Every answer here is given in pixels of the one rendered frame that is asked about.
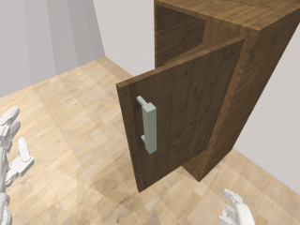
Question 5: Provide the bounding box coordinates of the cupboard door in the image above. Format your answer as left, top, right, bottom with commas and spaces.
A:
116, 37, 246, 193

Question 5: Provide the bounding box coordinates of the robot right hand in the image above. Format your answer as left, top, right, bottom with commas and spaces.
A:
219, 188, 256, 225

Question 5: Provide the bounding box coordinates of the handle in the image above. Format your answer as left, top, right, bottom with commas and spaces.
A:
136, 96, 157, 154

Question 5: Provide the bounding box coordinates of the left robot forearm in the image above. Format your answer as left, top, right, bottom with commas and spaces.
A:
0, 192, 13, 225

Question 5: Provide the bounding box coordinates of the robot left hand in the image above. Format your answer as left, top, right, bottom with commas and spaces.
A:
0, 105, 35, 193

